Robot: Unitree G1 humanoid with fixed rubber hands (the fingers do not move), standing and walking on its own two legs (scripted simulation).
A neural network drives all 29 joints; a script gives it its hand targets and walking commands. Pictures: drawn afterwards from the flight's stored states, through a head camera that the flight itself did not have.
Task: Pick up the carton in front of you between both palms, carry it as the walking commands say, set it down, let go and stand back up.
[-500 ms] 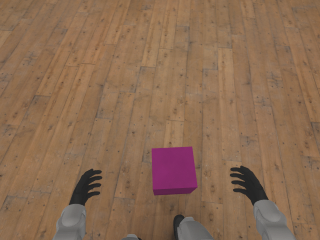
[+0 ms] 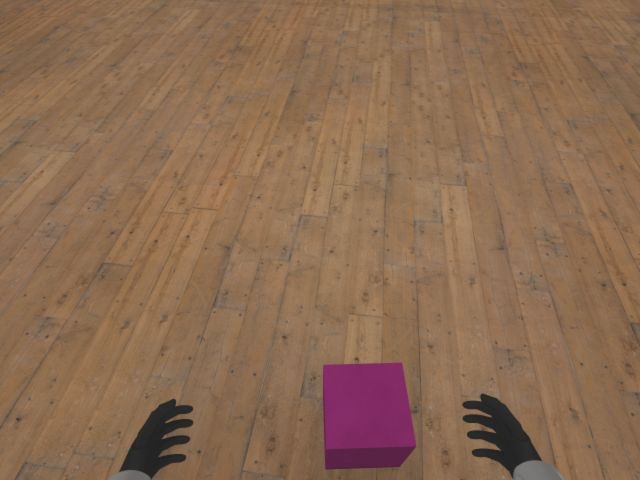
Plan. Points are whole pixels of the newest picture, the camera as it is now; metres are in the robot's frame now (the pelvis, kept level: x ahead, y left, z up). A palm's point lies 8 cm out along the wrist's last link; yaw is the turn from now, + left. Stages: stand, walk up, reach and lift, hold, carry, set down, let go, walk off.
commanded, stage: let go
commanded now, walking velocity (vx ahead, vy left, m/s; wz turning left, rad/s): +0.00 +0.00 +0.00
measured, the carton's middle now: (362, 417) +0.37 -0.11 -0.65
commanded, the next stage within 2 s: stand in 0.10 s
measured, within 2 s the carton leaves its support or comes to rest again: neither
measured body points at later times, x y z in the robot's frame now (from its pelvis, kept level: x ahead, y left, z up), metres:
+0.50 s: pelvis +0.04 -0.01 -0.02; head +0.04 +0.00 +0.43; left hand +0.15 +0.24 -0.15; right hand +0.10 -0.29 -0.12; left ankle -0.07 +0.11 -0.74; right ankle +0.02 -0.14 -0.74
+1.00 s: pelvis +0.03 -0.02 -0.03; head +0.03 -0.01 +0.42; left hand +0.14 +0.23 -0.16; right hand +0.02 -0.29 -0.15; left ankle -0.07 +0.11 -0.74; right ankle +0.02 -0.14 -0.74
